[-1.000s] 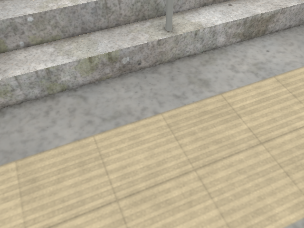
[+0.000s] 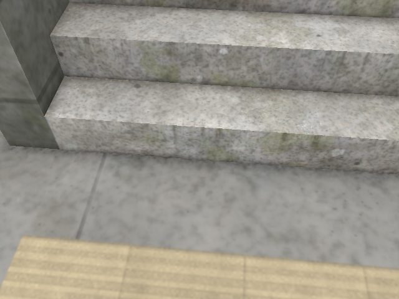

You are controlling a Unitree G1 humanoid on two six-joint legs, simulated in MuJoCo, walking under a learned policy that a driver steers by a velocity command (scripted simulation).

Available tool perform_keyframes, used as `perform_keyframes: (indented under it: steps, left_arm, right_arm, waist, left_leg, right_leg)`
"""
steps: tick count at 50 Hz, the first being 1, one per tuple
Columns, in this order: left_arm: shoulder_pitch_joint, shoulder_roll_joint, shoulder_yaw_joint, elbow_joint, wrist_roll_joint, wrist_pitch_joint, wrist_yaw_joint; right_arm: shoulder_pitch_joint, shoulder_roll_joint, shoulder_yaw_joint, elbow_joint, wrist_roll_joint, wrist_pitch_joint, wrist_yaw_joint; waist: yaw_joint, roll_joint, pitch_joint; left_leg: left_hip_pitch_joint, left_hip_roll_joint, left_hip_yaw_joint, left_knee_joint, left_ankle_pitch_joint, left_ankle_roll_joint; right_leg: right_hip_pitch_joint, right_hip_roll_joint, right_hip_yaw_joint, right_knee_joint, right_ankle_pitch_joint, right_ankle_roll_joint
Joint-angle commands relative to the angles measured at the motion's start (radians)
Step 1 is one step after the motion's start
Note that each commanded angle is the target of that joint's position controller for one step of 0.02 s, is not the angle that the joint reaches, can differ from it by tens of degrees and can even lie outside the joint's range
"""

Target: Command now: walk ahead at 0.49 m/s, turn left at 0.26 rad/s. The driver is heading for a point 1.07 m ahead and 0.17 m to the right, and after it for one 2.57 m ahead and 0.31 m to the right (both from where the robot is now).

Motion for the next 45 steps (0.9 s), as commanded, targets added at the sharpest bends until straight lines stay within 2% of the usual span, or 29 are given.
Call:
perform_keyframes:
  steps: [1, 5, 8, 11, 13, 15, 16, 17, 18, 19, 20, 21, 23, 25, 28, 29, 31, 32, 33, 34, 35, 36, 37, 38, 39, 40, 42, 43, 45]
  left_arm:
    - [0.028, 0.069, 0.011, -0.022, 0.002, -0.010, -0.007]
    - [0.080, 0.138, 0.027, 0.007, -0.011, -0.008, 0.000]
    - [0.100, 0.152, 0.023, 0.021, -0.012, 0.009, 0.006]
    - [0.163, 0.161, 0.018, 0.053, -0.022, 0.027, 0.008]
    - [0.148, 0.164, 0.015, 0.059, -0.027, 0.038, 0.013]
    - [0.130, 0.153, 0.009, 0.056, -0.026, 0.043, 0.018]
    - [0.152, 0.122, -0.003, 0.047, -0.007, 0.038, 0.020]
    - [0.277, 0.030, -0.035, 0.059, 0.017, 0.030, 0.017]
    - [0.359, 0.031, -0.041, 0.090, -0.002, 0.036, 0.013]
    - [0.317, 0.111, -0.019, 0.089, -0.020, 0.051, 0.012]
    - [0.227, 0.120, -0.013, 0.069, -0.025, 0.068, 0.019]
    - [0.174, 0.112, -0.008, 0.061, -0.017, 0.086, 0.031]
    - [0.177, 0.077, -0.010, 0.065, -0.005, 0.117, 0.049]
    - [0.187, 0.047, -0.015, 0.078, -0.001, 0.127, 0.059]
    - [0.143, 0.050, -0.015, 0.076, 0.001, 0.136, 0.062]
    - [0.142, 0.052, -0.014, 0.080, 0.002, 0.137, 0.059]
    - [0.129, 0.074, -0.005, 0.079, 0.009, 0.129, 0.051]
    - [0.136, 0.080, -0.002, 0.080, 0.009, 0.123, 0.048]
    - [0.158, 0.072, -0.004, 0.088, 0.006, 0.115, 0.047]
    - [0.194, 0.080, -0.005, 0.100, 0.007, 0.106, 0.048]
    - [0.245, 0.147, 0.015, 0.126, 0.003, 0.099, 0.052]
    - [0.274, 0.205, 0.035, 0.134, -0.005, 0.087, 0.049]
    - [0.226, 0.192, 0.032, 0.117, 0.011, 0.068, 0.052]
    - [0.185, 0.146, 0.022, 0.100, 0.011, 0.050, 0.051]
    - [0.182, 0.093, 0.011, 0.108, 0.033, 0.060, 0.030]
    - [0.168, 0.093, 0.016, 0.106, 0.028, 0.058, 0.023]
    - [0.158, 0.074, 0.013, 0.111, 0.022, 0.051, 0.019]
    - [0.174, 0.071, 0.012, 0.123, 0.023, 0.050, 0.018]
    - [0.223, 0.091, 0.017, 0.148, 0.024, 0.055, 0.020]
  right_arm:
    - [0.029, -0.036, -0.010, -0.071, -0.005, -0.010, 0.002]
    - [-0.094, -0.021, 0.008, -0.125, -0.023, -0.013, 0.004]
    - [-0.186, -0.016, 0.017, -0.145, -0.023, -0.021, 0.012]
    - [-0.250, -0.035, 0.012, -0.171, -0.016, -0.022, 0.021]
    - [-0.253, -0.061, 0.002, -0.183, -0.021, -0.023, 0.026]
    - [-0.139, -0.102, -0.019, -0.142, -0.038, -0.024, 0.021]
    - [-0.053, -0.169, -0.038, -0.128, -0.047, -0.025, 0.012]
    - [0.009, -0.212, -0.039, -0.131, -0.070, -0.011, 0.005]
    - [0.045, -0.149, -0.022, -0.116, -0.050, 0.001, 0.014]
    - [0.008, -0.114, -0.015, -0.116, -0.031, 0.008, 0.025]
    - [-0.069, -0.096, -0.009, -0.127, -0.024, 0.009, 0.027]
    - [-0.139, -0.085, -0.003, -0.134, -0.029, 0.007, 0.030]
    - [-0.225, -0.093, -0.007, -0.133, -0.050, 0.006, 0.027]
    - [-0.239, -0.081, -0.006, -0.120, -0.060, 0.007, 0.021]
    - [-0.222, -0.078, -0.004, -0.092, -0.048, 0.014, 0.009]
    - [-0.212, -0.088, -0.007, -0.081, -0.039, 0.018, 0.006]
    - [-0.188, -0.137, -0.023, -0.063, -0.015, 0.030, -0.002]
    - [-0.183, -0.140, -0.025, -0.058, -0.010, 0.033, -0.007]
    - [-0.194, -0.119, -0.021, -0.061, -0.007, 0.033, -0.009]
    - [-0.220, -0.083, -0.013, -0.072, -0.002, 0.028, -0.009]
    - [-0.256, -0.044, -0.007, -0.096, 0.007, 0.016, -0.008]
    - [-0.299, -0.045, -0.009, -0.115, 0.012, -0.004, -0.005]
    - [-0.300, -0.089, -0.024, -0.117, 0.008, -0.016, -0.002]
    - [-0.252, -0.100, -0.032, -0.091, 0.004, -0.020, 0.005]
    - [-0.181, -0.061, -0.018, -0.062, -0.088, 0.004, 0.037]
    - [-0.172, -0.041, -0.018, -0.052, -0.094, 0.011, 0.054]
    - [-0.185, -0.012, -0.007, -0.045, -0.076, 0.018, 0.060]
    - [-0.198, 0.001, -0.001, -0.047, -0.066, 0.021, 0.057]
    - [-0.234, 0.005, 0.005, -0.053, -0.053, 0.023, 0.040]
  waist:
    - [-0.017, -0.096, -0.043]
    - [0.003, -0.079, -0.007]
    - [0.027, -0.087, 0.005]
    - [0.050, -0.118, -0.029]
    - [0.028, -0.129, -0.049]
    - [-0.030, -0.105, -0.108]
    - [-0.054, -0.031, -0.181]
    - [-0.027, 0.180, -0.305]
    - [-0.023, 0.249, -0.421]
    - [-0.026, 0.157, -0.354]
    - [-0.015, 0.083, -0.255]
    - [0.002, 0.037, -0.188]
    - [0.052, 0.072, -0.145]
    - [0.060, 0.096, -0.148]
    - [0.037, 0.097, -0.156]
    - [0.038, 0.093, -0.154]
    - [0.037, 0.116, -0.099]
    - [0.045, 0.116, -0.072]
    - [0.063, 0.096, -0.047]
    - [0.078, 0.020, -0.015]
    - [0.086, -0.142, 0.027]
    - [0.107, -0.312, 0.077]
    - [0.089, -0.312, 0.103]
    - [0.052, -0.250, 0.078]
    - [0.012, -0.177, 0.058]
    - [0.009, -0.182, 0.054]
    - [0.010, -0.173, 0.033]
    - [0.015, -0.180, 0.021]
    - [0.043, -0.197, 0.000]
  left_leg:
    - [-0.174, 0.117, -0.013, -0.046, 0.055, 0.002]
    - [-0.219, 0.147, 0.028, -0.282, 0.189, -0.024]
    - [-0.123, 0.097, 0.083, -0.491, 0.334, -0.039]
    - [-0.060, 0.055, 0.087, -0.595, 0.408, -0.037]
    - [-0.014, 0.039, 0.075, -0.666, 0.389, -0.011]
    - [0.171, 0.009, 0.096, -0.765, 0.465, 0.022]
    - [0.346, 0.112, 0.015, -0.744, 0.809, 0.061]
    - [0.653, 0.356, -0.235, -0.677, 1.167, 0.210]
    - [0.667, 0.436, -0.372, -0.726, 1.116, 0.293]
    - [0.567, 0.382, -0.343, -0.766, 0.904, 0.267]
    - [0.460, 0.338, -0.281, -0.799, 0.752, 0.226]
    - [0.339, 0.305, -0.228, -0.840, 0.663, 0.202]
    - [0.134, 0.244, -0.130, -0.909, 0.561, 0.173]
    - [0.072, 0.208, -0.065, -0.928, 0.520, 0.177]
    - [0.073, 0.204, -0.068, -0.947, 0.295, 0.176]
    - [0.055, 0.197, -0.075, -0.967, 0.098, 0.166]
    - [-0.004, 0.189, -0.117, -1.009, -0.231, 0.134]
    - [-0.022, 0.194, -0.142, -1.019, -0.316, 0.120]
    - [-0.045, 0.185, -0.148, -1.002, -0.349, 0.101]
    - [-0.091, 0.143, -0.109, -0.911, -0.307, 0.071]
    - [-0.187, 0.022, 0.058, -0.739, -0.212, 0.008]
    - [-0.286, -0.053, 0.156, -0.513, -0.084, -0.016]
    - [-0.354, -0.003, 0.075, -0.374, -0.072, -0.001]
    - [-0.381, 0.019, 0.049, -0.313, -0.031, 0.006]
    - [-0.304, 0.024, 0.078, -0.345, 0.032, 0.005]
    - [-0.255, 0.017, 0.118, -0.353, 0.065, -0.004]
    - [-0.144, 0.005, 0.160, -0.422, 0.088, -0.027]
    - [-0.094, -0.001, 0.175, -0.475, 0.088, -0.035]
    - [-0.023, -0.012, 0.190, -0.578, 0.068, -0.035]
  right_leg:
    - [0.150, -0.269, 0.310, -0.261, 0.001, -0.193]
    - [0.129, -0.275, 0.215, -0.310, 0.093, -0.213]
    - [0.101, -0.223, 0.093, -0.259, 0.350, -0.168]
    - [0.170, -0.235, 0.084, -0.186, 0.406, -0.132]
    - [0.217, -0.249, 0.098, -0.110, 0.396, -0.099]
    - [0.210, -0.198, 0.084, 0.041, 0.401, -0.052]
    - [0.128, -0.136, 0.040, 0.208, 0.256, -0.006]
    - [-0.144, -0.038, -0.005, 0.512, -0.267, 0.058]
    - [-0.189, -0.042, 0.082, 0.676, -0.563, 0.078]
    - [-0.221, -0.078, 0.114, 0.747, -0.549, 0.084]
    - [-0.258, -0.106, 0.098, 0.750, -0.502, 0.088]
    - [-0.243, -0.131, 0.096, 0.708, -0.448, 0.093]
    - [-0.089, -0.141, 0.078, 0.580, -0.340, 0.102]
    - [0.004, -0.121, 0.053, 0.467, -0.303, 0.105]
    - [0.070, -0.112, 0.046, 0.313, -0.202, 0.091]
    - [0.101, -0.102, 0.031, 0.261, -0.156, 0.079]
    - [0.131, -0.060, -0.027, 0.220, -0.164, 0.043]
    - [0.133, -0.060, -0.030, 0.207, -0.213, 0.015]
    - [0.149, -0.076, -0.011, 0.146, -0.254, -0.020]
    - [0.171, -0.138, 0.076, 0.031, -0.328, -0.071]
    - [0.170, -0.237, 0.239, -0.110, -0.537, -0.139]
    - [0.194, -0.385, 0.503, -0.290, -0.667, -0.206]
    - [0.210, -0.437, 0.579, -0.316, -0.577, -0.220]
    - [0.252, -0.408, 0.520, -0.292, -0.474, -0.196]
    - [0.253, -0.340, 0.419, -0.310, -0.417, -0.147]
    - [0.241, -0.296, 0.332, -0.303, -0.298, -0.128]
    - [0.234, -0.234, 0.185, -0.243, 0.045, -0.107]
    - [0.235, -0.228, 0.143, -0.206, 0.202, -0.102]
    - [0.261, -0.243, 0.120, -0.141, 0.362, -0.101]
